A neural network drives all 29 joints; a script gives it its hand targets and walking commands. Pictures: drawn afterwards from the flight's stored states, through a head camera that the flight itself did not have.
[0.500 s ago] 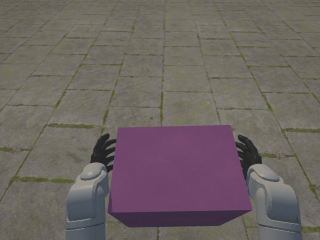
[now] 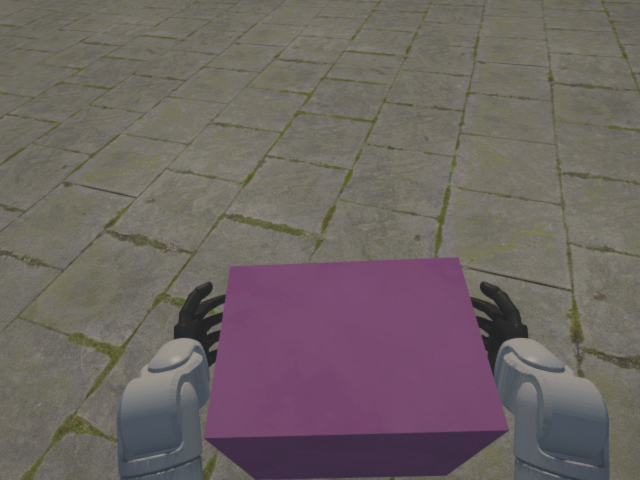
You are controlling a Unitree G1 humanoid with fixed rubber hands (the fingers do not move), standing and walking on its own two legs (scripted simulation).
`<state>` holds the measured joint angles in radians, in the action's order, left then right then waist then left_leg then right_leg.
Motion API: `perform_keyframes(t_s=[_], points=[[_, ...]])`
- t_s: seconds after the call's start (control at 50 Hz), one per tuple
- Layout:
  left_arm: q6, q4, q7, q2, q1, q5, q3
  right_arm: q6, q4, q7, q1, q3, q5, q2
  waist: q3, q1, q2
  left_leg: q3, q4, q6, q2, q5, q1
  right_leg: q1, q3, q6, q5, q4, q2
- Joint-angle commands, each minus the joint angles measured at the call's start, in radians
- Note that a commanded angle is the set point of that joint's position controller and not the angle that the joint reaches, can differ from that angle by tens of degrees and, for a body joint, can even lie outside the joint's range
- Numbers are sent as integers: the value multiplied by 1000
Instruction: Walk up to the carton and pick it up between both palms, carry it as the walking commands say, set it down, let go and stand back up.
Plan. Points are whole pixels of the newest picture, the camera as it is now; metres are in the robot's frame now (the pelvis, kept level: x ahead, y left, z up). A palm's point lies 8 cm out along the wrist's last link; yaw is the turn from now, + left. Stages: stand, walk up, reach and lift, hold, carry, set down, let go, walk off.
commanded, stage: carry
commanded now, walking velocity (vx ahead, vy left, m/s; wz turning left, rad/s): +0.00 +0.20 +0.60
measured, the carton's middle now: (347, 379) +0.25 -0.01 +0.01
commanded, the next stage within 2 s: none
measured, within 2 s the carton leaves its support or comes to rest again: neither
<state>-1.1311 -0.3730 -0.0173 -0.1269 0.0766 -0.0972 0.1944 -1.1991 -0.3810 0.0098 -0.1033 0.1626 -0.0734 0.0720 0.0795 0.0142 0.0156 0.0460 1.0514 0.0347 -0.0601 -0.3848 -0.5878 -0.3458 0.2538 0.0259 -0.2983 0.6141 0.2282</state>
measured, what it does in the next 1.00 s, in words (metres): steps to the left: left foot, then right foot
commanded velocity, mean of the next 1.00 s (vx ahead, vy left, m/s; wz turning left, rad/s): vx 0.00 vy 0.02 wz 0.05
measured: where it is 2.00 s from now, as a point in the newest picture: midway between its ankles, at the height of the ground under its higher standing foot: outside the picture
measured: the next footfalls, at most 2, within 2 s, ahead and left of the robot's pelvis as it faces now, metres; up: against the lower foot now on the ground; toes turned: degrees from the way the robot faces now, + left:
left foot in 0.14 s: +0.05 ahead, +0.21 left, +0.00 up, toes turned +14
right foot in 0.50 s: +0.02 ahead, +0.05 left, +0.00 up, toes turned +0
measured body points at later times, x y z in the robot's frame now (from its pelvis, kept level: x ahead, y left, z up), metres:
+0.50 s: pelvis -0.02 +0.13 -0.01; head -0.03 +0.12 +0.44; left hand +0.21 +0.34 +0.07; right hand +0.25 -0.01 +0.07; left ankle +0.01 +0.20 -0.73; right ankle -0.02 +0.05 -0.73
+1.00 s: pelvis -0.05 +0.16 +0.00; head -0.09 +0.16 +0.45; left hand +0.18 +0.37 +0.08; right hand +0.22 +0.02 +0.08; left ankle +0.01 +0.20 -0.73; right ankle -0.02 +0.05 -0.73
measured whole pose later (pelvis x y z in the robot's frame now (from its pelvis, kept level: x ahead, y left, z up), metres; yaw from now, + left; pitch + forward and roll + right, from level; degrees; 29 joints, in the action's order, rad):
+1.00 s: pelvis -0.05 +0.16 +0.00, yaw +7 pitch +2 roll -1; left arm -1.17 -0.33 -0.02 -0.08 0.09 -0.10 0.17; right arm -1.21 -0.33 0.01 -0.09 0.17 -0.10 0.11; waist 0.14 0.00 0.01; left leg 0.18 0.41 -0.12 0.06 -0.12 -0.35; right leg -0.33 0.12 0.00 -0.26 0.52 0.04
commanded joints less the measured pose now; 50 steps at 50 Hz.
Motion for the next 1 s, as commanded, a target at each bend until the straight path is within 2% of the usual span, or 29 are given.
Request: perform_keyframes(t_s=[0.0,0.06,0.08,0.1,0.12,0.14,0.16,0.18,0.2,0.24,0.28,0.32,0.36,0.42,0.44,0.46,0.48,0.5,0.52,0.54,0.56,0.58,0.62,0.66,0.72,0.8,0.98], points=[[-46,-52,218,-737,398,349,-732,11,-62,-198,-456,-763,350,801,208,-22,236,87,-176,-9,25,-18,34,209,-91,-80,501,-137,190],[-45,-44,218,-740,388,340,-736,7,-48,-202,-462,-754,352,805,219,-26,275,129,-383,-25,45,29,105,235,-74,-51,530,-94,222],[-46,-48,216,-746,391,339,-743,6,-42,-204,-457,-752,353,812,232,-19,260,146,-507,-32,58,94,156,239,-59,-30,518,-50,216],[-49,-60,214,-755,390,338,-758,7,-32,-206,-435,-749,354,817,259,-8,157,115,-622,-38,77,169,273,189,-29,10,427,73,157],[-54,-71,215,-748,408,339,-767,9,-27,-208,-429,-741,349,816,247,2,-2,-36,-662,-64,-29,340,406,1,-37,56,130,238,96],[-58,-63,221,-756,411,344,-776,17,-4,-203,-409,-710,316,788,251,11,-362,-400,-630,-174,-301,957,562,-330,11,121,-406,464,-87],[-51,-55,231,-773,444,363,-794,23,-48,-198,-433,-713,323,794,289,8,-353,-351,-547,-245,-291,1131,576,-343,-118,95,-478,607,-82],[-42,-56,238,-798,456,385,-815,29,-67,-196,-434,-718,318,807,322,6,-290,-290,-524,-238,-254,1091,578,-353,-154,85,-426,655,-81],[-31,-79,240,-827,480,406,-829,37,-103,-196,-453,-726,322,823,332,5,-233,-223,-515,-220,-216,1003,573,-359,-160,87,-347,674,-79],[-19,-119,235,-840,516,428,-839,53,-126,-194,-447,-718,324,842,359,5,-201,-168,-545,-218,-184,792,524,-318,-170,76,-230,660,-100],[-13,-161,225,-816,508,433,-848,61,-153,-190,-426,-720,323,827,357,7,-171,-185,-586,-233,-188,687,507,-290,-173,61,-194,599,-126],[-16,-163,219,-783,463,424,-843,59,-156,-187,-385,-725,315,800,342,7,-140,-219,-619,-254,-210,646,497,-259,-178,43,-193,486,-144],[-23,-135,217,-757,410,410,-832,50,-142,-185,-353,-729,303,778,334,6,-120,-238,-635,-260,-223,622,468,-190,-181,24,-188,335,-163],[-30,-96,219,-737,361,393,-818,35,-124,-190,-347,-740,300,762,314,-1,-131,-242,-654,-236,-222,603,399,-44,-158,-3,-153,84,-199],[-32,-80,221,-739,341,388,-811,29,-117,-193,-353,-743,302,759,303,-15,-118,-220,-640,-216,-201,569,372,26,-140,-11,-85,-55,-209],[-33,-67,223,-741,325,382,-803,25,-106,-196,-354,-745,304,753,296,-23,-100,-202,-626,-184,-178,508,322,119,-142,-13,18,-176,-194],[-35,-59,225,-740,323,379,-795,24,-95,-198,-359,-745,304,750,302,-22,-69,-192,-609,-146,-151,428,252,217,-190,-16,75,-196,-136],[-35,-54,230,-732,326,374,-790,22,-96,-199,-370,-756,303,750,283,-21,48,-134,-559,-90,-89,349,190,241,-307,-39,144,-185,-21],[-31,-34,230,-732,325,367,-793,19,-107,-201,-408,-765,315,756,253,-21,147,-54,-494,-63,-30,164,178,184,-413,-98,225,-221,82],[-30,-55,228,-740,348,370,-796,19,-110,-204,-431,-769,330,768,219,-20,144,-23,-471,-54,-11,87,192,124,-413,-128,185,-259,110],[-32,-81,225,-746,363,370,-795,18,-120,-208,-453,-778,345,779,188,-21,110,-20,-450,-52,-8,80,233,42,-397,-133,73,-286,105],[-36,-86,221,-743,372,361,-789,13,-114,-212,-464,-782,353,786,162,-19,82,-25,-471,-53,-13,104,279,-28,-367,-121,-49,-302,77],[-45,-80,213,-726,394,346,-786,2,-87,-217,-463,-777,355,785,138,-11,33,-43,-577,-59,-44,154,349,-97,-284,-72,-172,-280,-8],[-54,-77,215,-729,417,358,-792,-2,-64,-215,-457,-749,341,772,152,-13,-28,-128,-692,-71,-106,110,297,-27,-217,-36,-100,-179,-84],[-62,-62,220,-748,450,376,-801,-4,-49,-207,-455,-723,329,777,181,-11,-63,-186,-812,-72,-159,-6,256,47,-195,-18,-46,-102,-128],[-66,-40,223,-766,468,393,-812,-2,-32,-202,-457,-705,322,789,196,-8,-82,-173,-850,-58,-156,-43,278,53,-189,-18,-36,-92,-146],[-64,-33,217,-773,468,388,-804,2,-44,-206,-492,-724,346,799,215,-10,-65,-161,-849,-53,-144,-21,308,68,-183,-29,-28,-102,-151]])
